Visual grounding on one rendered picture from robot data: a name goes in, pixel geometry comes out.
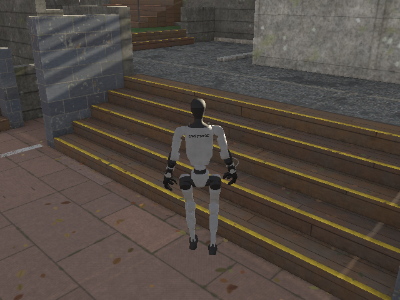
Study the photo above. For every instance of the right robot thigh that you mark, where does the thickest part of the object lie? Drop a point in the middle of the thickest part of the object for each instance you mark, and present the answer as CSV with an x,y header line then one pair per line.
x,y
214,189

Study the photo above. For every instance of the right robot foot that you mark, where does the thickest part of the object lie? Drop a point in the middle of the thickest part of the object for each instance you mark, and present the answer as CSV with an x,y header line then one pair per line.
x,y
212,249

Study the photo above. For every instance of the right robot upper arm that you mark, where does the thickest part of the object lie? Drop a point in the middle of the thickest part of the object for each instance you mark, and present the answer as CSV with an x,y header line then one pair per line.
x,y
218,131

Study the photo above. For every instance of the left robot upper arm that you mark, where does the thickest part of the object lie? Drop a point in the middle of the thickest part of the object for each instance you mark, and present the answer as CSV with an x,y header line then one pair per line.
x,y
176,142

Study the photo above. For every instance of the robot right hand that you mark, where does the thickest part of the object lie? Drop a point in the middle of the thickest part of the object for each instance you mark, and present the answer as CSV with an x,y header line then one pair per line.
x,y
228,175

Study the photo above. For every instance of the robot right forearm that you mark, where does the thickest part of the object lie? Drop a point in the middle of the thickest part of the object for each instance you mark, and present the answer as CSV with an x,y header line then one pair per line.
x,y
230,164

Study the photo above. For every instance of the robot left forearm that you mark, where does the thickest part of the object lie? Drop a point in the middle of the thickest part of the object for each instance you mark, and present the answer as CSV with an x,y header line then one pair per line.
x,y
170,167

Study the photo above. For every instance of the robot left hand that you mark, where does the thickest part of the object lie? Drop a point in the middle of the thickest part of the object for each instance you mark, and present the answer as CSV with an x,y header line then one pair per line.
x,y
167,180

